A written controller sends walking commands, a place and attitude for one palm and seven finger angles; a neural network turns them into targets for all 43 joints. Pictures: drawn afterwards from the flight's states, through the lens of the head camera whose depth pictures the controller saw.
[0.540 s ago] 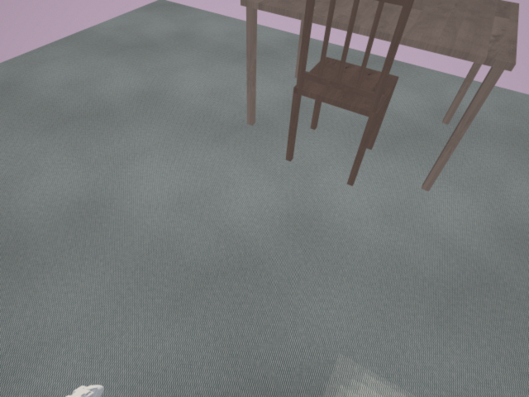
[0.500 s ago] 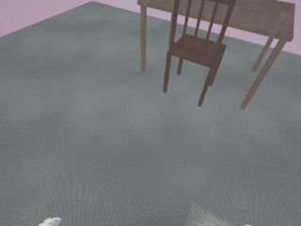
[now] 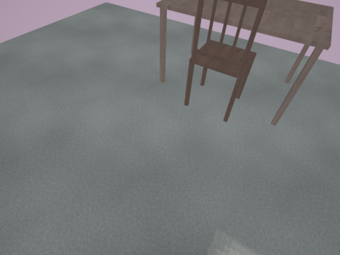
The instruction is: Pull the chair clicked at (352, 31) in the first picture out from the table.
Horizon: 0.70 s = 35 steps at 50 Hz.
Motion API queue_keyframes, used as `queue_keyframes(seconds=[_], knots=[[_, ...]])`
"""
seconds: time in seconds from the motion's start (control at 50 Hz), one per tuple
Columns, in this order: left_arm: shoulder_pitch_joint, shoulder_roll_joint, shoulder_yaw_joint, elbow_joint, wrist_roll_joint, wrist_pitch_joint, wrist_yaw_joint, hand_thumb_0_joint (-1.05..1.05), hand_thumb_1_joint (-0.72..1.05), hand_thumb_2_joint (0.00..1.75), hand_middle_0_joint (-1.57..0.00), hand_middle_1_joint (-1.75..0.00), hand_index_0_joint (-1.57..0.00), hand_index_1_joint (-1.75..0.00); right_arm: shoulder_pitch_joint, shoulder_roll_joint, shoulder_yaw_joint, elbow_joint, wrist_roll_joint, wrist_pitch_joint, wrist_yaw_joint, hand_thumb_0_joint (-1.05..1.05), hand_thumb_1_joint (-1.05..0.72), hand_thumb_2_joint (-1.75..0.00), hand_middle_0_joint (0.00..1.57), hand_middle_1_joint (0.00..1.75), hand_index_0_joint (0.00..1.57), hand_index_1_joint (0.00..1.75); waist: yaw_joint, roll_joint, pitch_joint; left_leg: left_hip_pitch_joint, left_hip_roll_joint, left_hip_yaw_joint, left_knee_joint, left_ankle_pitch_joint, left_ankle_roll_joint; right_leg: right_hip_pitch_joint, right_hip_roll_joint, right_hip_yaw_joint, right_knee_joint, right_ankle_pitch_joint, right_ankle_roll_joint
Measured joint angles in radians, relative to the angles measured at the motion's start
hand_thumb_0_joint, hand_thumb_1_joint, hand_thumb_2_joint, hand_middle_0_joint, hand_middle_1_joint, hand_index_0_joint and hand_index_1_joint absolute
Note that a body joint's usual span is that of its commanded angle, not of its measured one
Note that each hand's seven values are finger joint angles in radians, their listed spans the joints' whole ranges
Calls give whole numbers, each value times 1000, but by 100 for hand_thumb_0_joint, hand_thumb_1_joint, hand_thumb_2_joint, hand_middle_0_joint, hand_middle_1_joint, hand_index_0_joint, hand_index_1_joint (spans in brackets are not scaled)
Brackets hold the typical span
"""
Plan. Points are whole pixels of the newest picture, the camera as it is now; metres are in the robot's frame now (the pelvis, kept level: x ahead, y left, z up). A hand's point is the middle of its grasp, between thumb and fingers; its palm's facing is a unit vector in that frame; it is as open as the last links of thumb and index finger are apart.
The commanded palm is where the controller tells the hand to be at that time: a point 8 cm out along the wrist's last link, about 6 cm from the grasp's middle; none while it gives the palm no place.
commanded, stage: stand and wait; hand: left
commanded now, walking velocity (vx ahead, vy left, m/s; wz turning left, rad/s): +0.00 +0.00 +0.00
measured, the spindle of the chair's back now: (223, 31) +1.38 -0.26 -0.06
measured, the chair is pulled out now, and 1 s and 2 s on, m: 0.00 0.00 0.00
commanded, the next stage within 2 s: look at it before walking up in 0.30 s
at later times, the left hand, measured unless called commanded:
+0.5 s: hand out of the picture +0.06 +0.24 -0.16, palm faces -0.03 -0.95 -0.32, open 7.4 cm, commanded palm none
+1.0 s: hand out of the picture +0.04 +0.23 -0.16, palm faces -0.04 -0.95 -0.32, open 7.4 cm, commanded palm none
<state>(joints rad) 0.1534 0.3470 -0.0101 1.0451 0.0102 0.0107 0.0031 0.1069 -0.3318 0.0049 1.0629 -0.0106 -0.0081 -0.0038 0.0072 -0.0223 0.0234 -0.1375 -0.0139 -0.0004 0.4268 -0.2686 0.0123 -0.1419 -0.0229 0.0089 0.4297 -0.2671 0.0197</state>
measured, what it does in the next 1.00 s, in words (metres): stands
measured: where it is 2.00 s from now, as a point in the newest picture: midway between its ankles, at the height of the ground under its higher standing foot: (172, 239)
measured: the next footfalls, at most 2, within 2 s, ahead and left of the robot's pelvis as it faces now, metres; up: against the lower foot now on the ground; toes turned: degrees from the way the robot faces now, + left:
right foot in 1.74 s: +0.37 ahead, -0.13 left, +0.00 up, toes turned -13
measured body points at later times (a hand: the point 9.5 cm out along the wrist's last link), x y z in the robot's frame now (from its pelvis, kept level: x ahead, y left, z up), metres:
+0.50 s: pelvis -0.02 -0.01 +0.00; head -0.02 +0.00 +0.45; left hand +0.06 +0.29 -0.13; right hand +0.06 -0.30 -0.13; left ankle -0.02 +0.11 -0.74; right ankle -0.02 -0.13 -0.74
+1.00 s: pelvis -0.02 -0.01 +0.00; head -0.02 -0.01 +0.45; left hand +0.04 +0.28 -0.13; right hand +0.05 -0.30 -0.13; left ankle -0.02 +0.11 -0.74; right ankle -0.02 -0.13 -0.74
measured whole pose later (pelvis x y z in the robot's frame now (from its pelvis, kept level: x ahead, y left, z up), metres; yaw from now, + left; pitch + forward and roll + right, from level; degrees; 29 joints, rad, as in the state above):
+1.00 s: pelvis -0.02 -0.01 +0.00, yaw +0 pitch -1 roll +0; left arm 0.16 0.34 -0.01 1.09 0.01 0.00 0.00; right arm 0.13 -0.33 0.01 1.12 -0.01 -0.01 0.00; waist 0.01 -0.01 0.03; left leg -0.14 0.00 0.00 0.37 -0.20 0.00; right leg -0.15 -0.01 0.01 0.38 -0.20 0.01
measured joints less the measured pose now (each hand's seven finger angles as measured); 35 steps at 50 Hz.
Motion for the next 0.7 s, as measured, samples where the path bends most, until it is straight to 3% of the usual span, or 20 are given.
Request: queue_keyframes(seconds=[0.7], knots=[[-5, -10, -4, 36, 2, -9, -5, 0, 90, 90, -21, -30, -21, -30, 17, 2, 3, 49, 3, -5, 6, 1, -91, -90, 20, 30, 20, 30, -5, 6, -4, 4, 13, -1, -52, 58, -13, 0, 12, -1, -46, 57, -11]])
